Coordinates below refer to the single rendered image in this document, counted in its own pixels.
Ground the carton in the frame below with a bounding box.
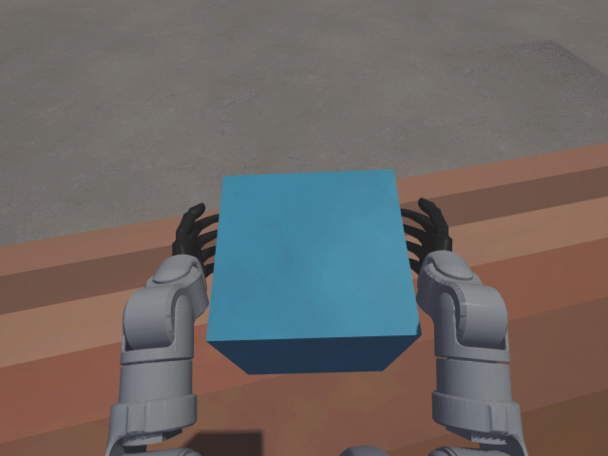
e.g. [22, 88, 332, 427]
[206, 169, 422, 374]

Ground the robot right forearm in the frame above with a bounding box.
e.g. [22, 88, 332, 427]
[416, 250, 528, 456]

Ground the left robot hand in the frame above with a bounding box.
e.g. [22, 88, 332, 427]
[172, 203, 219, 278]

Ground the robot left forearm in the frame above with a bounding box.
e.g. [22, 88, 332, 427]
[105, 255, 209, 456]

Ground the right robot hand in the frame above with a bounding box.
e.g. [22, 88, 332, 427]
[400, 198, 452, 275]

